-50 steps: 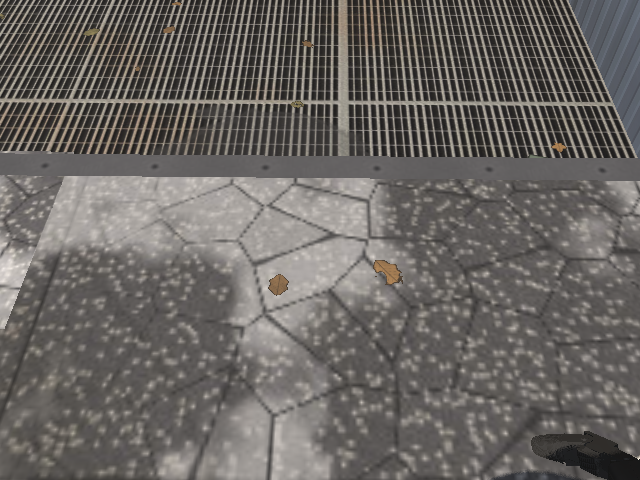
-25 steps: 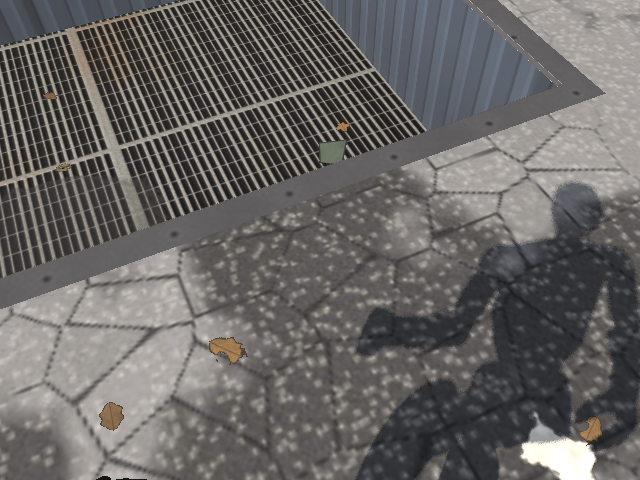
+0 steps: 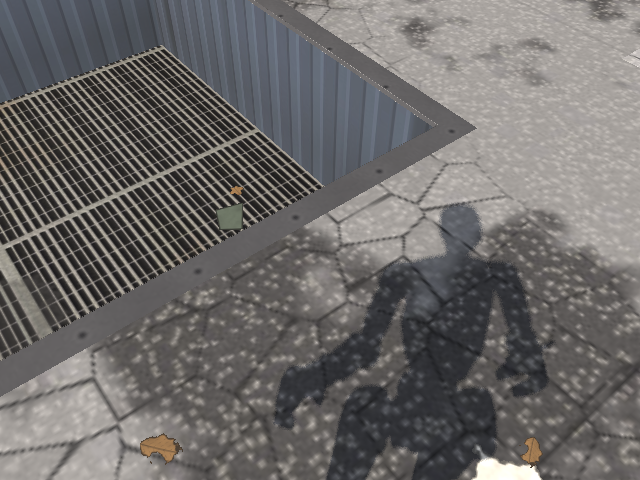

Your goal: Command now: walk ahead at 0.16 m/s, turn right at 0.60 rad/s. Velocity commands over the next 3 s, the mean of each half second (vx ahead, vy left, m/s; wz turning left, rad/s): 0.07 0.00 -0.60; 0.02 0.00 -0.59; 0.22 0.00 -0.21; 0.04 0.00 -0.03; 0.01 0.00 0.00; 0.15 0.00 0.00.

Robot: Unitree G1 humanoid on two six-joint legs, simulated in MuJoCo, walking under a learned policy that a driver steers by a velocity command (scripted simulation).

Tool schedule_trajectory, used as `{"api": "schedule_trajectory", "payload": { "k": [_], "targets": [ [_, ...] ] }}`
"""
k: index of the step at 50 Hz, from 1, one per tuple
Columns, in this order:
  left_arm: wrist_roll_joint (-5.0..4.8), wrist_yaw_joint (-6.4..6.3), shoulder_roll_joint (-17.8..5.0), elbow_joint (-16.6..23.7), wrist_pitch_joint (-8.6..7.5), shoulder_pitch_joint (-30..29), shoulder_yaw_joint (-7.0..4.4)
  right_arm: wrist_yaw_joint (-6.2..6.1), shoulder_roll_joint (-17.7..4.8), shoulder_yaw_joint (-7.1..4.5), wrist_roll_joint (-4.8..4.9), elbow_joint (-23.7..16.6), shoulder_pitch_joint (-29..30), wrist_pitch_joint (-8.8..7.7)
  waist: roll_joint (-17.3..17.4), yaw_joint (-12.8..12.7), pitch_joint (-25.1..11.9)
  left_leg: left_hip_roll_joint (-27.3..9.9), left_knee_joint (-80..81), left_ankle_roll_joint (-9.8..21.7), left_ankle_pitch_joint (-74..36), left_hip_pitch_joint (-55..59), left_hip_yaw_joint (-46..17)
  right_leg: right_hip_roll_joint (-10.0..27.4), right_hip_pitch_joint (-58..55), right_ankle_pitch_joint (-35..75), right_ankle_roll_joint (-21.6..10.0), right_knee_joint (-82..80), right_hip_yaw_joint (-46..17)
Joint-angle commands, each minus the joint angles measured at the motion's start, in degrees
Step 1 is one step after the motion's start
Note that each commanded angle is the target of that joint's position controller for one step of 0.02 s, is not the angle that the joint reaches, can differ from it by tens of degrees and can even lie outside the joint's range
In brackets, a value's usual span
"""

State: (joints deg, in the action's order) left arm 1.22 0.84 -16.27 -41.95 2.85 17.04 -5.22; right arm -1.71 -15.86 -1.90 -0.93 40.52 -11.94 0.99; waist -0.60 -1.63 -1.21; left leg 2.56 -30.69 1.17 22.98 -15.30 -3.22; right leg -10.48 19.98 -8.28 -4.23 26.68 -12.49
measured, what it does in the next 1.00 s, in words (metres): steps on the spot, turning right: right foot, then left foot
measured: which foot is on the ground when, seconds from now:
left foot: down 0.00-0.44, up 0.46-0.90, down 0.92-1.00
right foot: down 0.00-0.00, up 0.02-0.42, down 0.44-0.94, up 0.96-1.00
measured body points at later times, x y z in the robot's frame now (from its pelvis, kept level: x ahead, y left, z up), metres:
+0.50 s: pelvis +0.05 -0.02 -0.01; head +0.09 -0.05 +0.44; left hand +0.30 +0.18 -0.10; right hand +0.04 -0.31 -0.14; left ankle +0.00 +0.11 -0.69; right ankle +0.06 -0.10 -0.74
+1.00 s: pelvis +0.10 +0.00 +0.00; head +0.13 +0.00 +0.45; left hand +0.34 +0.18 -0.12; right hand +0.06 -0.31 -0.08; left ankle +0.16 +0.07 -0.74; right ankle +0.04 -0.10 -0.71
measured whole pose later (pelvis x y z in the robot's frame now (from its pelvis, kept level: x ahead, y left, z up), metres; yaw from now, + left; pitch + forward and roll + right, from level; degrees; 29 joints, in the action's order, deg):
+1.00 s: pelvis +0.10 +0.00 +0.00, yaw -36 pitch +1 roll -1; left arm 1.7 0.5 -18.4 -41.9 2.9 14.2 -4.6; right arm -2.0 -15.8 -1.2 -1.6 38.4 -10.9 1.3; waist -2.6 -1.4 2.2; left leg 1.8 -29.1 2.3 14.0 -14.9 -1.0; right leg -9.5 21.9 -23.7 -2.1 44.3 -10.8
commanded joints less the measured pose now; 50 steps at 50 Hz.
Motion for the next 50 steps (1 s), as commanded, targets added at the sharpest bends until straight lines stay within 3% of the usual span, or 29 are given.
{"api": "schedule_trajectory", "payload": {
  "k": [1, 2, 3, 4, 6, 10, 15, 18, 20, 21, 22, 23, 24, 25, 26, 27, 29, 32, 37, 41, 43, 45, 46, 47, 48, 49, 50],
  "targets": [
    [-1.81, -0.90, -1.56, 5.52, -1.45, -2.64, -0.53, -1.97, -12.64, -2.97, -0.55, -2.21, -8.21, -1.75, 10.43, 4.68, -0.44, -19.87, 21.04, 5.90, 12.09, 18.65, -20.29, 0.42, 17.53, -27.41, 2.38, 12.27, -1.99],
    [0.56, -1.02, -5.62, 5.83, -2.06, -5.33, -1.28, -1.80, -14.93, -3.55, -1.46, -2.90, -3.23, -1.66, 8.69, 3.63, 6.27, -25.63, 23.93, 9.47, 11.01, 9.09, -29.06, -0.18, 23.04, -20.50, 3.15, 20.51, 3.57],
    [1.58, -0.51, -8.18, 5.63, -2.26, -5.74, -1.99, -1.52, -11.00, -2.76, -1.15, -2.63, -1.70, -1.76, 4.37, 1.15, 7.62, -23.69, 21.47, 9.99, 3.58, 5.07, -23.35, 4.48, 19.05, -16.46, 3.41, 25.33, 2.82],
    [1.33, 0.17, -7.65, 4.02, -2.06, -2.86, -2.00, -1.09, -8.06, -1.94, -0.62, -3.01, 0.58, -2.03, 4.61, -0.45, 6.63, -19.56, 20.01, 8.74, -4.12, 4.25, -16.71, 4.39, 16.19, -13.55, 3.88, 29.09, 3.84],
    [0.91, 1.24, -7.13, 2.10, -1.01, 0.97, -1.87, -0.72, -6.47, -1.44, -0.40, -4.12, 2.53, -2.14, 8.87, -1.18, 4.23, -15.35, 17.53, 7.81, -18.80, 5.70, -7.21, 4.87, 14.72, -11.59, 5.08, 37.10, 6.81],
    [0.22, 2.17, -4.73, 4.82, -0.16, -5.62, -0.44, -0.39, -7.43, -2.01, -0.29, -2.20, -4.61, -1.92, 7.75, 2.80, 2.62, -15.66, 11.83, 8.83, -45.44, 14.24, 0.06, 7.24, 18.26, -11.87, 6.91, 34.61, 10.43],
    [-0.13, 2.90, -3.24, 7.48, 0.45, -10.79, 0.82, -0.01, -9.28, -2.80, -0.06, -1.26, -6.22, -1.09, 10.40, 4.82, 1.65, -16.78, 8.68, 8.74, -48.47, 16.18, 4.31, 8.65, 12.88, -12.46, 6.22, 22.07, 14.20],
    [-0.32, 2.38, -3.43, 8.22, 0.36, -10.83, 1.00, 0.46, -10.46, -3.23, 0.22, -0.89, -5.53, -0.83, 11.64, 4.55, 0.66, -17.24, 5.09, 7.55, -50.76, 14.07, 6.45, 7.60, 5.25, -13.55, 4.19, 14.26, 17.26],
    [0.18, 1.70, -4.17, 8.02, -0.15, -8.67, 0.69, 0.47, -10.71, -3.33, 0.87, -0.53, -5.28, -0.68, 10.97, 3.28, -0.79, -17.21, -1.20, 6.20, -52.34, 13.39, 7.57, 6.34, -0.12, -12.08, 2.33, 7.05, 17.78],
    [0.91, 1.11, -4.47, 6.95, -0.93, -4.48, 0.46, 0.40, -10.80, -3.36, 1.36, -0.37, -4.59, -0.57, 7.73, 0.21, -3.12, -15.83, -9.22, 4.17, -50.63, 10.44, 10.11, 5.62, -7.40, -4.80, 1.00, -1.10, 17.08],
    [1.71, 0.39, -8.63, 6.34, -1.72, 0.27, -0.64, 0.42, -9.92, -3.07, 1.25, -1.13, -5.66, -0.69, 0.10, -2.41, -7.39, -13.79, -21.94, 0.52, -34.86, -0.08, 12.00, 13.33, -19.44, 3.87, -1.78, -6.57, 5.17],
    [0.27, -0.16, -17.61, 8.12, -1.89, -0.56, -2.40, 1.13, -2.73, -1.10, 0.16, -5.74, -6.32, -0.33, -14.93, 0.90, -9.98, -3.11, -35.58, -3.22, 13.93, -18.81, 12.78, 32.30, -28.58, 34.49, -11.42, -4.62, -19.86],
    [-2.46, -0.07, -15.10, 6.13, -1.79, 6.00, -2.64, 0.51, -6.57, -1.87, -1.14, -4.87, -2.43, 0.78, -6.25, -4.80, -13.29, -3.68, -40.46, -3.14, 16.35, -17.97, 2.94, 32.44, -26.99, 38.54, -16.65, -3.53, -18.04],
    [-2.17, -0.38, -12.64, 5.53, -1.60, 3.07, -1.70, 0.50, -6.42, -1.92, -0.17, -5.04, -1.22, 1.13, -5.60, -2.37, -6.96, -4.85, -41.65, -3.04, 12.10, -19.78, 1.80, 29.60, -22.91, 34.48, -16.22, -4.09, -12.80],
    [-1.72, -0.75, -9.51, 5.81, -1.19, -1.53, -0.73, 0.43, -6.66, -1.89, 0.16, -4.45, -0.52, 0.95, -4.11, -0.54, -1.32, -5.97, -38.07, -2.91, 7.17, -19.64, 1.36, 25.37, -17.11, 27.93, -13.40, -6.18, -8.42],
    [-1.45, -1.15, -7.92, 6.40, -0.89, -5.39, -0.14, 0.42, -7.39, -2.21, -0.23, -4.16, -0.49, 0.93, -4.72, 1.34, 0.77, -6.54, -34.34, -3.00, 3.58, -18.62, 1.31, 21.47, -14.27, 23.07, -10.46, -7.25, -5.88],
    [-1.10, -1.27, -7.60, 6.41, -0.93, -6.56, 0.15, 0.86, -7.81, -2.39, -0.99, -2.63, -3.66, 1.52, -5.48, 2.69, -0.94, -5.15, -32.68, -3.71, 0.53, -14.61, 2.25, 18.62, -11.85, 26.00, -9.33, -7.12, -3.59],
    [-0.74, -0.81, -9.50, 5.38, -1.45, -4.79, -0.54, 1.09, -6.23, -2.00, -0.44, -2.91, -3.00, 2.04, -4.50, 2.31, -2.17, -4.16, -28.16, -4.19, -0.32, -14.09, 2.11, 18.09, -11.06, 21.61, -9.48, -7.50, -5.07],
    [-0.16, -0.56, -10.24, 4.65, -1.01, -2.45, -1.03, 0.72, -5.72, -1.78, -0.39, -4.64, 1.93, 2.13, -6.11, 0.18, -0.78, -3.04, -20.62, -3.80, -1.16, -14.38, 0.88, 17.74, -9.59, 7.55, -9.65, -8.20, -11.06],
    [0.24, -0.27, -10.80, 4.52, -0.78, -2.43, -1.42, 0.33, -5.54, -1.50, 0.21, -5.55, 3.36, 1.35, -6.38, -0.15, -1.10, -0.89, -14.39, -2.72, 0.08, -10.04, 0.41, 17.33, -8.77, 10.38, -9.00, -5.84, -15.04],
    [0.19, -0.13, -10.89, 4.51, -0.68, -3.27, -1.55, 0.00, -5.64, -1.38, 0.63, -5.62, 2.24, 0.86, -6.98, 0.47, -1.48, 0.30, -9.35, -1.86, 0.74, -6.12, 0.08, 16.90, -8.64, 14.13, -8.02, -4.44, -17.36],
    [-0.51, -0.26, -10.48, 4.60, -0.58, -5.55, -1.47, -0.60, -5.33, -1.26, 0.67, -4.72, -1.67, 0.19, -6.57, 3.28, -1.43, 0.81, 2.77, -1.04, -4.51, 2.06, 0.07, 14.66, -6.08, 12.93, -4.94, -2.28, -18.17],
    [-1.16, -0.55, -9.30, 4.78, -0.69, -6.21, -1.12, -1.17, -6.37, -1.51, 0.19, -4.16, -3.69, -0.37, -4.63, 4.36, -1.39, -1.96, 10.85, -0.47, -8.77, 8.15, -1.66, 12.14, -2.17, 6.12, -1.99, 0.32, -16.74],
    [-1.39, -0.67, -4.93, 5.17, -0.92, -3.03, -0.10, -1.63, -10.68, -2.20, -0.72, -4.55, -4.38, -0.69, 7.27, 2.74, -3.65, -15.22, 17.24, 2.43, -0.59, 14.88, -14.07, 6.13, 4.70, -16.25, 1.31, 10.84, -8.47],
    [-0.28, -1.00, -6.43, 5.70, -0.88, -3.01, -0.44, -1.05, -15.62, -3.34, -1.15, -5.43, -1.97, -0.27, 15.85, 2.84, -0.11, -24.23, 21.35, 8.26, 7.73, 11.50, -28.36, -1.89, 14.41, -24.43, 2.30, 20.64, 3.48],
    [1.75, -0.83, -10.09, 5.40, -0.95, -4.11, -1.23, -0.49, -12.78, -2.97, -1.41, -4.99, -2.57, -0.13, 10.75, 2.60, 1.98, -24.08, 20.99, 10.26, 12.35, 7.60, -27.14, 3.76, 14.28, -21.48, 2.30, 27.76, 2.56],
    [1.68, -0.12, -9.87, 4.50, -1.09, -4.07, -1.39, -0.05, -9.46, -2.01, -0.97, -4.88, -1.10, -0.30, 8.87, 1.69, 3.80, -20.91, 21.33, 9.63, 14.48, 5.99, -23.63, 4.37, 14.43, -18.17, 2.35, 30.41, 2.53]
  ]
}}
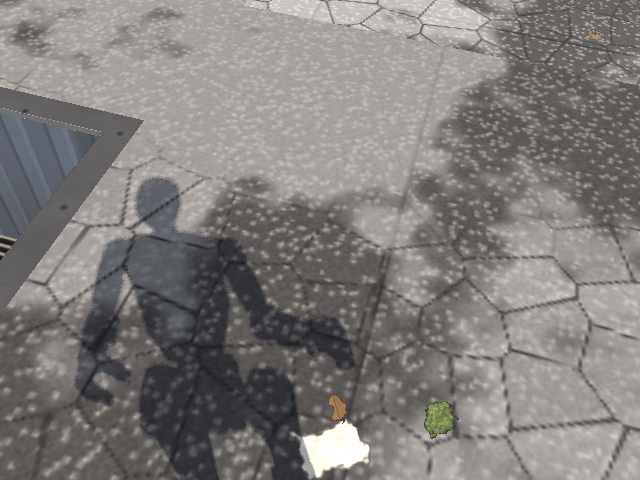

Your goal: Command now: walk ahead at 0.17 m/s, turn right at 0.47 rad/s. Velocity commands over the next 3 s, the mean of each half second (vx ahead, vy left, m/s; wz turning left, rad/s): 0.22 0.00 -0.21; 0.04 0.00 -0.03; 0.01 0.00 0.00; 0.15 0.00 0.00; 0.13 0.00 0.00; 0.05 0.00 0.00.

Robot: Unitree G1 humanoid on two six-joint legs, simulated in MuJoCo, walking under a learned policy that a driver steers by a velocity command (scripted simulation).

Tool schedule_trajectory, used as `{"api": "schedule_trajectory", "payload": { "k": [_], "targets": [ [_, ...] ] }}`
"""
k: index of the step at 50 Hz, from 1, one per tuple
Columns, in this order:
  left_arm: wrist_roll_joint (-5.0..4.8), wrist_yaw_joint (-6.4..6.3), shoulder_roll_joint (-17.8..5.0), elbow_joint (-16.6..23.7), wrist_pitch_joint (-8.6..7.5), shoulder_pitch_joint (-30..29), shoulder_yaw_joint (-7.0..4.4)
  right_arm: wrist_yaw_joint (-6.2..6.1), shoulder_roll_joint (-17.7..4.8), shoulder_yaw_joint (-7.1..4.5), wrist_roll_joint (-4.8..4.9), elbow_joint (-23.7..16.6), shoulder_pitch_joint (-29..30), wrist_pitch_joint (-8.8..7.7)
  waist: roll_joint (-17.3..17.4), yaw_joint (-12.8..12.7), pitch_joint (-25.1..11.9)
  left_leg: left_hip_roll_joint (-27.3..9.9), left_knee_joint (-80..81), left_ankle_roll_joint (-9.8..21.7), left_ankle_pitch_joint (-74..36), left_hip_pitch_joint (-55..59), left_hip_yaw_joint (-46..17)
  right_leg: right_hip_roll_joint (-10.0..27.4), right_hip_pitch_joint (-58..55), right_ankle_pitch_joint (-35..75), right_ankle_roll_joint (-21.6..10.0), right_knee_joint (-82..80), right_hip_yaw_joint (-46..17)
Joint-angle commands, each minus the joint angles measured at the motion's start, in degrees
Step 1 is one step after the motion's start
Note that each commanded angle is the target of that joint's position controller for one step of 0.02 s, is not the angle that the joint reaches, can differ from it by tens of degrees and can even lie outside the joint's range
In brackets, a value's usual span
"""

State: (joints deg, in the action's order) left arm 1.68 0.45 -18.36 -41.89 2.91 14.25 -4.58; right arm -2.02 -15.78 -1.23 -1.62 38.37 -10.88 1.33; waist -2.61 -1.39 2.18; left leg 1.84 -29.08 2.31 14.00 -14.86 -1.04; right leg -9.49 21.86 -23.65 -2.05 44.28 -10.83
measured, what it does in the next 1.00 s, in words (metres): walks ahead: right foot, then left foot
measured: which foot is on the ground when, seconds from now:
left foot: down 0.00-0.38, up 0.40-0.74, down 0.76-1.00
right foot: up 0.00-0.36, down 0.38-1.00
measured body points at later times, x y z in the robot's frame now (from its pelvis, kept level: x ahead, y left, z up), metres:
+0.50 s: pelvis +0.12 -0.05 +0.00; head +0.14 -0.07 +0.45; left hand +0.28 +0.18 -0.11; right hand +0.10 -0.30 -0.15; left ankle +0.05 +0.09 -0.68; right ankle +0.14 -0.13 -0.74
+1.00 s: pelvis +0.17 -0.04 +0.01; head +0.18 -0.04 +0.46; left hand +0.21 +0.20 -0.15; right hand +0.19 -0.29 -0.14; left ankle +0.17 +0.07 -0.74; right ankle +0.15 -0.13 -0.74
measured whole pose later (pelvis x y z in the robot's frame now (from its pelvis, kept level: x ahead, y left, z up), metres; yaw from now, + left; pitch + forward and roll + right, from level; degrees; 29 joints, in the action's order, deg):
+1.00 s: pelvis +0.17 -0.04 +0.01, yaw -5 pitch -2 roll +0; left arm 0.5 -2.1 -11.5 -61.2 -0.4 14.9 0.1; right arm -2.0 -11.0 0.0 -0.5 59.2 -14.1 0.1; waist 0.0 0.0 2.1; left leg -0.2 -23.8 0.5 13.5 -8.3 0.6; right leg -3.7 6.0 -13.2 -3.4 21.2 0.7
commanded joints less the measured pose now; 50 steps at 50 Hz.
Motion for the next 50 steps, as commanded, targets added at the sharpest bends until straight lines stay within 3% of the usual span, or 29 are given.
{"api": "schedule_trajectory", "payload": {
  "k": [1, 2, 4, 10, 13, 15, 17, 18, 19, 20, 21, 22, 24, 26, 29, 35, 37, 38, 39, 40, 41, 42, 45, 50],
  "targets": [
    [1.01, 0.99, -6.89, 3.20, -1.15, 0.20, -1.83, 0.58, -8.15, -2.31, -0.05, -2.67, -0.87, -0.90, 10.56, 0.58, 1.80, -16.87, 20.11, 7.10, 21.40, 5.53, -21.22, 3.56, 12.76, 0.31, 0.78, 14.79, 1.30],
    [0.97, 1.75, -6.17, 2.31, -1.16, 1.35, -1.64, 0.56, -7.78, -2.21, 0.09, -2.26, -0.86, -1.35, 11.99, 0.33, 1.24, -14.88, 20.26, 6.52, 19.07, 7.06, -18.29, 3.60, 13.10, 2.49, 1.24, 16.68, 2.16],
    [0.77, 2.51, -4.72, 1.44, -1.62, 0.97, -0.99, 0.99, -7.33, -2.26, 0.02, -0.87, -3.66, -2.49, 10.67, 1.51, 1.14, -13.51, 20.47, 6.72, 14.57, 9.35, -15.02, 3.64, 14.32, 5.24, 1.64, 17.37, 2.49],
    [0.75, 2.85, -3.13, 1.79, -2.75, -6.62, 0.23, 1.93, -8.12, -3.32, 0.45, 4.06, -10.88, -4.86, 9.66, 4.62, 2.30, -14.75, 21.43, 8.41, 7.24, 15.66, -11.51, 6.54, 17.36, 9.24, 2.93, 6.02, 4.75],
    [0.82, 2.72, -0.12, 2.02, -3.34, -10.02, 1.83, 2.27, -7.64, -3.21, 0.50, 6.08, -11.79, -5.05, 10.40, 5.01, 3.02, -13.72, 18.01, 8.60, -10.59, 11.54, -6.10, 8.51, 9.28, 7.60, 3.06, -4.17, 11.26],
    [0.23, 2.15, 0.62, 1.80, -3.61, -10.26, 2.40, 2.60, -7.77, -3.28, 0.50, 7.90, -13.91, -4.64, 12.40, 5.28, 1.33, -13.46, 13.17, 8.12, -25.42, 9.87, -4.09, 7.08, 2.30, 6.21, 1.98, -8.90, 14.34],
    [-0.19, 1.33, 0.56, 0.34, -4.25, -6.50, 2.53, 2.48, -7.77, -3.17, 1.13, 8.93, -13.86, -4.07, 11.70, 2.85, -0.44, -13.59, 8.64, 6.57, -30.87, 8.20, -4.00, 6.22, -5.80, 12.70, -0.21, -15.68, 14.57],
    [0.23, 0.68, -0.06, -1.54, -4.79, -2.27, 2.33, 2.31, -7.27, -2.88, 1.44, 9.10, -13.29, -3.94, 9.25, 0.51, -2.39, -12.11, 3.99, 4.79, -31.31, 6.55, -2.79, 5.80, -12.86, 16.77, -1.19, -21.44, 13.80],
    [0.98, 0.05, -2.52, -2.91, -5.37, 2.17, 1.72, 2.20, -5.80, -2.26, 1.56, 8.69, -13.11, -4.15, 5.61, -1.62, -6.38, -10.11, -2.33, 2.62, -25.59, 2.97, -0.73, 11.01, -21.80, 20.09, -2.20, -22.99, 8.31],
    [1.54, -0.70, -7.93, -2.86, -5.66, 7.14, 0.92, 2.26, -1.34, -0.79, 1.87, 5.66, -13.33, -4.23, -5.64, -2.56, -12.63, -5.71, -15.51, -0.06, -1.91, -7.01, 3.51, 27.01, -32.92, 31.99, -6.06, -23.51, -9.77],
    [-0.96, -1.18, -11.00, -4.75, -4.96, 9.40, -0.19, 1.60, -3.24, -1.39, 1.61, 6.41, -15.17, -2.95, -11.20, -2.61, -13.16, -0.22, -23.58, -0.40, 20.60, -10.00, 3.44, 32.91, -28.98, 43.20, -12.92, -25.78, -18.05],
    [-1.94, -1.00, -7.29, -4.72, -4.83, 6.76, 0.66, 1.09, -5.74, -2.15, 0.85, 7.88, -14.71, -1.73, -4.67, -1.03, -8.81, -2.36, -29.15, -0.21, 21.02, -11.51, -0.03, 30.10, -26.30, 42.63, -13.11, -25.09, -12.97],
    [-1.40, -1.11, -0.95, -3.58, -5.03, -0.99, 2.81, 1.45, -3.08, -1.47, 0.74, 9.24, -13.21, -1.50, -2.37, 1.86, -3.61, -4.57, -27.71, -0.52, 14.47, -11.17, -1.02, 24.40, -19.63, 43.47, -10.05, -27.59, -4.13],
    [-1.11, -1.61, 0.76, -4.27, -5.47, -3.27, 3.63, 1.79, -2.51, -1.34, 0.18, 10.89, -14.25, -1.00, -3.49, 3.87, -3.46, -4.66, -25.04, -1.86, 9.43, -6.03, -0.06, 20.83, -15.57, 51.40, -8.73, -28.08, 1.88],
    [-1.00, -1.76, 0.37, -6.19, -6.13, -2.37, 3.91, 1.69, -1.24, -1.07, 0.45, 12.30, -14.11, -0.10, -3.15, 4.39, -4.95, -3.81, -19.53, -3.15, 7.31, -1.44, 0.79, 19.79, -13.58, 52.95, -8.73, -27.69, 4.95],
    [-0.61, -2.03, -0.25, -9.55, -4.90, -1.05, 3.99, 0.16, -0.64, -0.60, 0.77, 13.45, -8.08, 1.20, -3.60, 2.40, -2.30, -3.07, -5.60, -2.46, 4.68, 3.13, 1.79, 19.63, -9.25, 30.77, -8.68, -28.20, 1.74],
    [-1.18, -2.16, -0.16, -10.29, -4.55, -2.17, 4.04, -0.08, 0.08, -0.15, 0.51, 14.64, -8.48, 0.68, -0.81, 4.06, -1.35, -3.54, 4.83, -1.68, -4.54, 9.17, 1.43, 18.32, -6.00, 21.74, -6.42, -27.20, 1.29],
    [-1.17, -2.21, 0.65, -10.79, -4.64, -1.29, 4.26, -0.22, -1.29, -0.26, 0.11, 15.15, -8.64, 0.08, 0.96, 3.79, -1.33, -6.47, 7.17, -1.36, -9.01, 12.73, -1.95, 17.26, -3.98, 17.39, -4.48, -26.95, 0.75],
    [-1.05, -2.14, 1.15, -11.18, -4.69, 0.01, 4.27, -0.28, -3.14, -0.31, -0.36, 15.19, -8.98, -0.64, 3.13, 2.76, -1.07, -10.67, 8.58, -0.63, -13.90, 14.02, -6.14, 15.10, -3.03, 13.98, -3.14, -25.53, 1.83],
    [-1.51, -2.02, 2.72, -12.79, -4.13, 4.21, 4.17, 0.04, -5.01, -0.76, 0.83, 16.40, -6.19, -0.82, 9.94, -0.90, 1.33, -10.66, 6.73, 1.25, -13.86, 7.36, -6.41, 11.32, -6.98, 12.36, -2.70, -28.15, 4.70],
    [-1.03, -2.33, 1.36, -14.30, -3.80, 3.47, 4.00, 0.52, -2.02, -0.24, 1.08, 16.37, -5.13, -1.10, 8.26, 0.84, 1.90, -9.65, 7.46, 0.93, -11.29, 4.16, -5.84, 11.53, -11.31, 14.40, -2.39, -27.51, 4.89],
    [-1.07, -2.52, 0.77, -14.82, -3.70, 2.66, 3.66, 0.63, -0.91, 0.08, 1.05, 16.84, -5.46, -1.39, 7.17, 1.56, 2.28, -8.47, 8.03, 0.17, -10.83, 3.81, -4.67, 12.04, -12.31, 16.93, -2.48, -26.50, 4.63],
    [-1.16, -2.49, 1.26, -16.22, -3.80, 2.41, 3.63, -0.02, -1.03, 0.16, 1.18, 18.62, -6.14, -1.62, 6.23, 1.63, 0.07, -7.79, 8.39, -0.13, -12.73, 6.14, -4.00, 13.00, -14.46, 22.02, -2.41, -25.79, 4.51],
    [-1.21, -2.91, 2.40, -19.07, -3.60, 2.84, 3.94, -0.24, -0.59, 0.35, 1.13, 20.43, -5.82, -1.53, 3.55, 1.72, 0.14, -7.91, 8.44, 0.32, -13.37, 6.91, -3.89, 13.00, -14.92, 22.26, -1.88, -26.22, 4.96]
  ]
}}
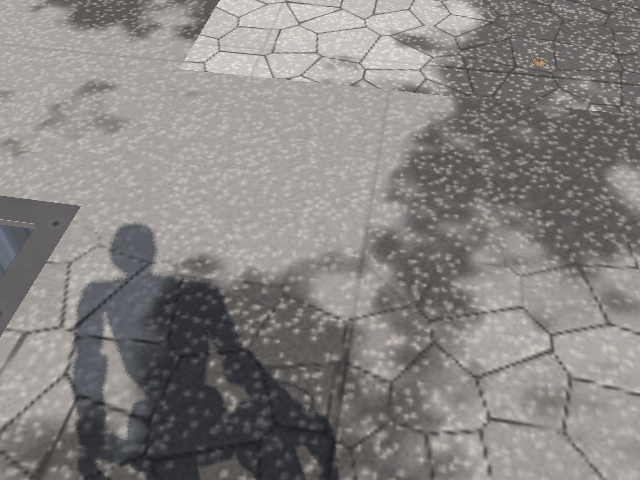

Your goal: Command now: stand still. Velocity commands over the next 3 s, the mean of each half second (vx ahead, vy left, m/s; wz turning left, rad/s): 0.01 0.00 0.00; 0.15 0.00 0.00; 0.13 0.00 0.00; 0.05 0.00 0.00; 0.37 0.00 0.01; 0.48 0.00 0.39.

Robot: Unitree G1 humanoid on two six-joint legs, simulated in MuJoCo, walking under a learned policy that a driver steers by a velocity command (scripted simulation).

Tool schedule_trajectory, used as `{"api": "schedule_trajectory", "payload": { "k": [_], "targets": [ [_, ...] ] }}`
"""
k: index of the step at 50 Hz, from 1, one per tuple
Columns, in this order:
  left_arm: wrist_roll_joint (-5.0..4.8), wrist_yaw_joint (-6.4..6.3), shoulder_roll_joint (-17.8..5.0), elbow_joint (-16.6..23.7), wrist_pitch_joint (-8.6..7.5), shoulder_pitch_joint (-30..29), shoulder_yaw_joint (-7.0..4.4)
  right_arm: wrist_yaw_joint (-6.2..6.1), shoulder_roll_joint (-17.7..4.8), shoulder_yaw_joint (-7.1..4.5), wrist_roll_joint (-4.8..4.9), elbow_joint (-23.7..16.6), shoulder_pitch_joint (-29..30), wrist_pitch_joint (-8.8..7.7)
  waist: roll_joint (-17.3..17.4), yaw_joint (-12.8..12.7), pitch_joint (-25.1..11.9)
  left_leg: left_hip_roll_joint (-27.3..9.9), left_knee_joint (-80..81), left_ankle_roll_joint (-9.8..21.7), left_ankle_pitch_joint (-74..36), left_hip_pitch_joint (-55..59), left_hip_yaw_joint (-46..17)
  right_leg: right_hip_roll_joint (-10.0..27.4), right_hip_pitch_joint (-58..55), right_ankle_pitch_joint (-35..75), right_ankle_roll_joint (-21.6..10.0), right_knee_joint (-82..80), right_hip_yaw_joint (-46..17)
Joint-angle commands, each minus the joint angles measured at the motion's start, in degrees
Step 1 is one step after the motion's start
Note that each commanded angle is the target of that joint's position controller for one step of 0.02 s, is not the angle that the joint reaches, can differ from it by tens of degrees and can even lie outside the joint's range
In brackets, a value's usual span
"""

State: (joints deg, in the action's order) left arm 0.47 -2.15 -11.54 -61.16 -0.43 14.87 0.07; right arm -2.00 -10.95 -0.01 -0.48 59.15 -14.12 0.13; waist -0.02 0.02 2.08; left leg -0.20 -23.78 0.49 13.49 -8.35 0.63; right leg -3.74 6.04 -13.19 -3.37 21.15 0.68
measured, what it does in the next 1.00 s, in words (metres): shifts its weight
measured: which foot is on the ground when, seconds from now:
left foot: down 0.00-1.00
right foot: down 0.00-1.00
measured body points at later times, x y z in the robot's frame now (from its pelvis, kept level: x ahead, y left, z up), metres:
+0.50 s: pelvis +0.00 +0.01 +0.00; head +0.01 +0.01 +0.45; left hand -0.01 +0.23 -0.16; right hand -0.01 -0.21 -0.16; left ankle -0.01 +0.11 -0.74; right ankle -0.02 -0.08 -0.74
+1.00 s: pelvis +0.05 +0.04 -0.01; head +0.05 +0.06 +0.44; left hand -0.05 +0.27 -0.17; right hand +0.08 -0.20 -0.15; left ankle +0.05 +0.12 -0.74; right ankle -0.02 -0.08 -0.74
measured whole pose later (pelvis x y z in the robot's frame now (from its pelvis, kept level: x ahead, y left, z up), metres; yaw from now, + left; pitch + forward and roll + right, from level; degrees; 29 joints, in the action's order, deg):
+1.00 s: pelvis +0.05 +0.04 -0.01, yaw +0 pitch +0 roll -1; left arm 0.8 -1.8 -10.5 -67.3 -1.4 26.5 -2.6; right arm 0.2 -9.6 -1.3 -1.2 60.2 -16.9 -3.1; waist -1.9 -1.2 -0.9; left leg 0.2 -32.2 4.3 20.7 -15.1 4.0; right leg -1.3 5.3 -20.2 -2.5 25.2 -1.0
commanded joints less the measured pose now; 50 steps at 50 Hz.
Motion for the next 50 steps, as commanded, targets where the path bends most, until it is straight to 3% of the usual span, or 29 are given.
{"api": "schedule_trajectory", "payload": {
  "k": [1, 15, 34, 35, 38, 40, 41, 42, 43, 45, 47, 49, 50],
  "targets": [
    [0.01, -0.37, -4.33, -0.25, -0.18, 2.31, -0.67, -0.30, -5.32, -0.82, -0.01, 0.04, -2.62, -0.33, 0.82, 0.31, 0.33, -5.84, 3.20, 2.17, -12.83, 0.32, -5.54, 7.30, 0.78, 11.86, -0.53, -3.09, -6.51],
    [0.01, -0.77, -2.84, -4.47, 0.17, 3.70, -0.12, -0.58, -3.39, -0.02, -0.11, 4.35, -4.08, -0.24, 0.57, 0.14, 1.70, -5.33, 4.22, 2.23, -10.50, -0.75, -5.44, 7.78, 0.99, 10.26, -0.25, -3.23, -6.44],
    [0.05, -0.83, -0.44, -6.40, -0.06, 6.14, 0.34, -0.68, -1.37, 0.35, -0.12, 6.91, -6.68, -0.28, 0.24, 0.25, 2.81, -4.87, 4.84, 2.24, -6.74, -1.97, -5.56, 7.93, 2.85, 6.98, -0.16, -3.67, -6.52],
    [0.10, -0.79, -0.16, -6.59, -0.05, 6.81, 0.42, -0.64, -1.09, 0.41, -0.18, 7.14, -7.25, -0.25, 0.16, 0.18, 1.60, -4.33, 5.18, 2.31, -2.47, -1.56, -5.35, 7.52, 2.50, 2.44, -0.30, -4.25, -6.46],
    [0.25, -0.54, -2.93, -6.02, 0.63, 8.17, -0.97, -0.23, -2.52, -0.55, -0.63, 6.02, -6.91, 0.26, -1.82, -0.43, 4.64, -0.68, 0.46, 4.14, 18.94, -7.28, -3.60, 6.42, 6.33, -22.61, -3.23, -3.76, -8.39],
    [0.30, -0.31, -3.43, -5.91, 0.77, 11.58, -1.59, 0.38, -1.03, -0.43, -1.17, 3.95, -4.43, 0.10, -4.32, -2.29, 9.20, 0.89, -5.57, 4.55, 22.50, -15.90, -2.39, 10.66, 6.57, -33.67, -6.50, -7.13, -15.74],
    [0.36, -0.33, -4.29, -6.38, 0.61, 14.00, -2.12, 0.74, 0.62, -0.13, -1.54, 2.82, -3.06, -0.39, -7.43, -3.15, 9.49, 1.99, -11.46, 4.09, 17.47, -18.93, 0.76, 14.88, 4.34, -36.33, -8.75, -10.68, -21.75],
    [0.60, -0.30, -5.09, -6.50, 0.37, 14.75, -2.68, 1.05, 0.88, -0.10, -2.05, 1.71, -1.65, -0.99, -8.65, -3.51, 9.82, 0.90, -16.37, 3.73, 12.29, -20.30, 2.73, 19.07, 3.96, -35.55, -10.97, -13.35, -26.42],
    [0.86, -0.18, -5.32, -6.09, 0.01, 14.48, -3.00, 1.33, -0.40, -0.50, -1.97, 0.58, -0.10, -1.60, -7.35, -3.56, 9.60, -0.48, -19.72, 3.69, 11.62, -21.64, 1.96, 20.78, 4.14, -32.67, -12.10, -14.86, -28.23],
    [1.12, 0.09, -5.92, -5.05, -0.96, 12.78, -3.47, 2.12, -1.72, -1.18, -1.53, -0.92, 0.40, -2.66, -5.38, -2.23, 7.93, -1.94, -21.65, 3.79, 13.29, -22.44, 0.61, 20.64, 2.88, -26.61, -11.87, -14.62, -26.07],
    [0.57, 0.19, -5.84, -3.95, -1.68, 9.66, -3.68, 2.57, -1.01, -1.40, -0.82, -1.40, -1.47, -3.42, -5.96, 0.18, 7.63, -1.53, -14.63, 4.03, 11.25, -15.11, 1.81, 17.69, 7.13, -21.75, -9.67, -12.61, -20.13],
    [-0.08, 0.37, -5.37, -2.76, -1.91, 6.21, -3.79, 2.40, 0.42, -1.72, -0.23, 1.51, -9.77, -3.75, -4.04, 4.35, 6.44, 2.37, -4.01, 3.94, 3.94, 2.04, 5.87, 12.65, 16.59, -18.63, -7.33, -6.81, -12.75],
    [0.31, 0.38, -3.81, -2.50, -2.28, 6.38, -3.37, 1.88, -0.44, -2.27, -0.39, 3.38, -14.72, -3.90, -0.84, 5.77, 5.49, 2.21, -0.91, 3.65, 3.33, 10.45, 4.07, 9.82, 21.17, -13.60, -5.90, -0.05, -9.22]
  ]
}}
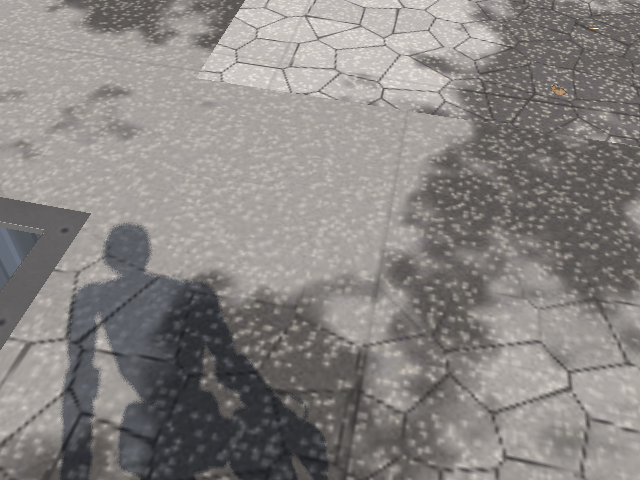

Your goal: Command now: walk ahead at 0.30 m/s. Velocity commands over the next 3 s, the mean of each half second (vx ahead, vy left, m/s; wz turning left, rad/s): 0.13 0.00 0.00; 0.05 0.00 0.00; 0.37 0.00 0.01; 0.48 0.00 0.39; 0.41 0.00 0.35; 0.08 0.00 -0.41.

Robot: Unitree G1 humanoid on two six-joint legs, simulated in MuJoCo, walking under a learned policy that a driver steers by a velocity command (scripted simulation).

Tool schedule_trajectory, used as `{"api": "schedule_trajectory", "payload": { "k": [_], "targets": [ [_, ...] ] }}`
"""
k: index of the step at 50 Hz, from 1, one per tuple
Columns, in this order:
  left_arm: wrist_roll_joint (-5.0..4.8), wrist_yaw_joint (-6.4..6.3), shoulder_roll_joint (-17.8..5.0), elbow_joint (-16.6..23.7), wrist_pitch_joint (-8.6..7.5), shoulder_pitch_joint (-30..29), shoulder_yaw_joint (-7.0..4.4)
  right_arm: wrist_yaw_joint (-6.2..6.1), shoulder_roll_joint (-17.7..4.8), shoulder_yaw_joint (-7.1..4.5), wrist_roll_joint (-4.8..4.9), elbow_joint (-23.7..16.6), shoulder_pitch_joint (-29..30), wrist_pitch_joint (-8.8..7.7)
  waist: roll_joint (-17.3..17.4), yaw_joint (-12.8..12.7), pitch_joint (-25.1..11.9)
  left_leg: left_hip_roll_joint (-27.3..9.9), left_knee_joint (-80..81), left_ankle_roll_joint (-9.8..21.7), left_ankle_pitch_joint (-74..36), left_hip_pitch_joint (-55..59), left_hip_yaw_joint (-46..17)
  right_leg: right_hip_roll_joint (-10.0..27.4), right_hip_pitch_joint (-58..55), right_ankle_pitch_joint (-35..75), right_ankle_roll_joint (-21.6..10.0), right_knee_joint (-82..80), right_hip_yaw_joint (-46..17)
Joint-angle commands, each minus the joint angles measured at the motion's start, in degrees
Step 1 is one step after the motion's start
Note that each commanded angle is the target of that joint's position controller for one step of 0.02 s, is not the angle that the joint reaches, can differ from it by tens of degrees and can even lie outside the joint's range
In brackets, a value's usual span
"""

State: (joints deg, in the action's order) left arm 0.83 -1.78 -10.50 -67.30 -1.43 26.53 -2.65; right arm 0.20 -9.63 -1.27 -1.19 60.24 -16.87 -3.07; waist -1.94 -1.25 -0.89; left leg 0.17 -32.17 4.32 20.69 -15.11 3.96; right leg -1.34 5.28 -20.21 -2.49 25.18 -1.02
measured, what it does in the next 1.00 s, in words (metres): walks ahead: right foot, then left foot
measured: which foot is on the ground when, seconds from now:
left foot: down 0.00-0.42, up 0.44-0.52, down 0.54-1.00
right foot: down 0.00-0.02, up 0.04-0.38, down 0.40-0.96, up 0.98-1.00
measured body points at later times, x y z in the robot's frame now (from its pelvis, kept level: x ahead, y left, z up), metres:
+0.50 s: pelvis +0.13 +0.02 -0.01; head +0.15 +0.01 +0.44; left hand +0.17 +0.23 -0.16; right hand +0.07 -0.18 -0.17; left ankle +0.03 +0.10 -0.73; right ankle +0.18 -0.06 -0.74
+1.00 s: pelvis +0.16 +0.03 +0.00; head +0.16 +0.03 +0.45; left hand +0.13 +0.24 -0.17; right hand +0.10 -0.18 -0.16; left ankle +0.06 +0.11 -0.74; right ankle +0.18 -0.06 -0.73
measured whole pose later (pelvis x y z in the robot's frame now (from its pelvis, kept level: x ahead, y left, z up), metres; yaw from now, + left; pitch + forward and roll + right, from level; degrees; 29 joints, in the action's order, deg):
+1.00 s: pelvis +0.16 +0.03 +0.00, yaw +1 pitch -2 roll +0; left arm 0.9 -1.9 -6.8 -67.0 -0.1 18.8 -0.5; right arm -2.7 -6.4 0.4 -0.9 66.1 -23.4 -1.2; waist 0.3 0.2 0.8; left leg 2.1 -22.9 3.7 22.4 0.8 3.2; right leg -1.5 14.3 -18.2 -3.6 31.7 4.1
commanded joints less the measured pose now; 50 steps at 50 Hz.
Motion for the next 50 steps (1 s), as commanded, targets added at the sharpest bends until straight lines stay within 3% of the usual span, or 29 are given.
{"api": "schedule_trajectory", "payload": {
  "k": [1, 2, 3, 4, 5, 6, 9, 11, 14, 17, 19, 20, 21, 22, 23, 24, 26, 28, 29, 33, 44, 45, 47, 49, 50],
  "targets": [
    [0.29, 0.32, -1.30, 4.49, -1.94, -5.56, 0.40, -1.09, -5.35, -1.94, -0.65, 3.23, -17.99, -1.23, 11.00, 8.98, 5.96, -9.19, 16.45, 0.94, 3.15, 22.51, -14.54, 1.65, 25.74, -2.53, -4.11, 12.73, 0.03],
    [0.49, 0.59, 0.33, 6.10, -2.21, -4.34, 0.82, -1.36, -11.36, -3.19, -0.06, 4.18, -23.50, -0.80, 20.02, 8.90, 4.64, -21.84, 23.16, 6.57, 1.17, 24.29, -34.66, -3.11, 34.19, -11.50, -1.99, 26.94, 5.78],
    [1.89, 0.85, -2.70, 5.98, -1.90, -4.47, 0.10, -1.60, -8.62, -2.50, -0.05, 3.97, -19.56, -0.30, 11.09, 5.24, 8.35, -22.77, 20.95, 9.04, -7.96, 18.19, -34.28, 0.94, 33.86, -11.40, -2.10, 35.44, 2.12],
    [1.91, 1.18, -1.32, 5.81, -1.85, -5.11, 0.37, -1.32, -6.51, -1.81, -0.04, 2.22, -14.55, -0.62, 5.34, 3.05, 9.77, -20.87, 19.27, 9.08, -17.86, 14.37, -28.29, 2.62, 32.90, -7.15, -1.86, 37.75, 0.73],
    [1.34, 1.28, 0.10, 5.37, -1.97, -4.79, 0.72, -1.18, -5.55, -1.43, -0.07, 1.18, -11.15, -1.03, 3.56, 1.54, 9.11, -18.32, 18.75, 8.03, -28.48, 12.71, -21.90, 3.64, 30.54, -3.70, -1.12, 37.31, 0.53],
    [1.14, 1.39, -0.16, 5.22, -1.84, -4.99, 0.62, -1.32, -4.57, -0.94, -0.04, 0.55, -9.54, -1.39, 3.30, 0.63, 7.45, -16.36, 18.52, 6.87, -36.22, 12.46, -17.10, 4.12, 28.27, -1.34, -0.50, 35.75, 1.02],
    [0.40, 1.38, -0.30, 5.11, -0.54, -5.34, 0.55, -1.94, -2.19, 0.61, -0.14, 1.63, -9.88, -1.94, 6.18, -0.76, 4.23, -11.69, 15.16, 4.40, -57.30, 13.14, -7.50, 2.32, 23.78, 3.33, 0.81, 30.58, 3.16],
    [-0.29, 0.97, 0.44, 5.69, 0.10, -7.96, 0.98, -2.51, -2.26, 1.28, -0.14, 2.35, -10.57, -1.82, 7.81, -0.56, 3.91, -10.34, 13.92, 3.20, -61.47, 13.02, -4.79, 1.29, 21.71, 5.47, 1.02, 23.71, 4.11],
    [-0.55, 0.20, 0.39, 6.62, 0.46, -12.05, 1.53, -3.14, -2.72, 1.69, -0.12, 3.32, -11.86, -1.12, 9.67, 0.85, 3.67, -9.84, 11.68, 2.70, -62.69, 12.53, -3.80, -0.18, 17.69, 7.08, 0.47, 14.79, 5.74],
    [-0.67, -0.17, -0.14, 6.13, 0.28, -11.97, 1.66, -3.16, -2.49, 1.89, 0.16, 4.01, -12.13, -0.63, 9.51, 0.91, 3.46, -11.00, 8.90, 3.24, -58.77, 11.59, -5.39, -0.20, 12.37, 9.39, -0.98, 9.02, 5.71],
    [-0.27, -0.48, -0.64, 4.97, -0.48, -8.60, 1.66, -2.85, -3.09, 1.68, 0.47, 4.05, -10.75, -0.61, 6.29, -1.59, 3.00, -9.99, 4.68, 1.46, -53.19, 8.24, -5.21, 1.50, 3.11, 21.39, -2.17, -0.14, 3.67],
    [0.17, -0.68, -4.02, 4.16, -1.17, -4.74, 0.91, -2.70, -3.36, 1.51, 0.45, 3.57, -11.99, -0.84, 3.32, -1.63, -0.23, -7.96, 0.86, 0.03, -41.42, 4.48, -4.55, 6.91, -4.94, 39.50, -3.34, 1.71, -1.58],
    [0.41, -0.70, -5.19, 3.27, -1.25, -2.16, 0.81, -2.77, -0.27, 1.90, 1.39, 4.87, -18.72, -0.20, -2.32, 0.47, -4.93, -4.57, -3.10, -1.36, -17.63, 0.59, -3.22, 14.61, -11.48, 58.05, -9.42, 5.09, -8.24],
    [-0.06, -0.61, -2.39, 3.38, -0.96, -2.54, 1.53, -3.08, 0.63, 1.76, 1.76, 6.31, -19.29, 1.18, -5.33, -0.50, -5.70, -1.25, -6.53, -1.75, 3.50, 0.67, -1.82, 19.51, -9.05, 59.84, -14.18, 3.09, -13.20],
    [-0.17, -0.64, -1.08, 3.76, -0.62, -4.98, 2.09, -3.22, 0.25, 1.36, 1.02, 5.66, -16.37, 2.01, -6.20, 0.09, -2.33, -0.53, -6.65, -1.74, 11.29, 0.82, -2.47, 19.75, -3.59, 51.15, -14.51, -0.74, -15.10],
    [0.19, -0.83, -0.96, 4.34, -0.19, -8.07, 2.30, -3.09, 0.49, 1.20, 0.29, 5.39, -14.42, 2.47, -5.03, 1.17, 0.47, -0.45, -4.48, -1.91, 11.87, 1.89, -3.13, 18.01, 0.84, 42.57, -13.11, -3.08, -14.32],
    [0.20, -1.41, -0.65, 4.97, 0.63, -12.74, 2.45, -2.70, 1.98, 1.51, -0.03, 6.46, -15.53, 3.12, -2.63, 4.52, 3.74, -1.70, 8.35, -1.92, -0.36, 7.88, -3.80, 12.79, 8.11, 28.45, -6.99, -4.61, -9.09],
    [-1.02, -0.99, -1.17, 5.14, 1.10, -12.51, 1.70, -2.56, 0.65, 1.58, -0.44, 6.14, -13.56, 3.02, 1.44, 2.67, 6.98, -4.66, 12.76, -1.45, -5.42, 5.74, -7.23, 6.65, 9.57, 11.68, -2.11, -4.95, -3.58],
    [-1.17, -0.78, -0.26, 4.62, 1.02, -11.53, 1.80, -2.61, 0.39, 1.67, -0.31, 5.91, -11.82, 2.68, 3.67, 1.76, 8.31, -5.73, 12.97, -1.01, -7.20, 3.49, -7.89, 5.73, 6.87, 13.24, -1.67, -4.60, -2.70],
    [-0.62, -0.75, -0.55, 2.61, 0.23, -8.14, 1.77, -3.28, -0.57, 1.61, 0.45, 5.63, -10.58, 1.81, 3.06, 1.39, 4.41, -6.24, 13.57, -1.24, -16.63, 7.58, -7.07, 6.82, 1.36, 26.65, -2.28, -2.32, -3.21],
    [-0.60, -1.02, 0.35, 0.48, 0.69, -5.72, 2.21, -3.38, -0.10, 2.03, 0.52, 6.27, -10.20, 1.95, 3.27, 1.12, 5.72, -6.85, 14.42, -1.03, -20.01, 8.59, -6.66, 6.50, 2.63, 23.42, -1.50, -2.66, -2.52],
    [-0.52, -0.97, 0.66, 0.21, 0.77, -5.31, 2.29, -3.33, -0.01, 2.06, 0.41, 6.55, -11.00, 1.92, 3.34, 1.34, 4.89, -6.52, 15.23, -0.69, -15.06, 9.02, -6.73, 5.84, 2.62, 18.84, -1.61, -2.66, -2.10],
    [-0.34, -0.67, -0.09, 0.78, 1.06, -6.44, 1.79, -3.16, -1.78, 1.20, 0.10, 6.88, -12.67, 2.05, 5.18, 2.14, 7.07, -6.38, 16.84, 1.72, 1.02, 8.20, -8.75, 2.72, 6.80, 5.08, -2.17, 1.40, 0.42],
    [0.35, 0.16, 0.06, 2.91, 0.95, -9.93, 1.43, -2.97, -4.26, 0.11, 0.28, 6.88, -14.88, 2.07, 9.76, 3.87, 13.58, -12.31, 22.30, 6.37, 15.68, 8.45, -17.20, -0.62, 18.92, -4.41, -1.93, 9.72, 5.38],
    [0.87, 0.58, 0.60, 4.54, 0.59, -12.26, 1.52, -2.93, -4.87, -0.26, 0.37, 6.89, -15.74, 1.90, 10.27, 4.52, 17.08, -16.00, 24.43, 8.43, 17.60, 9.04, -20.60, 0.24, 24.43, -4.93, -1.93, 12.98, 6.90]
  ]
}}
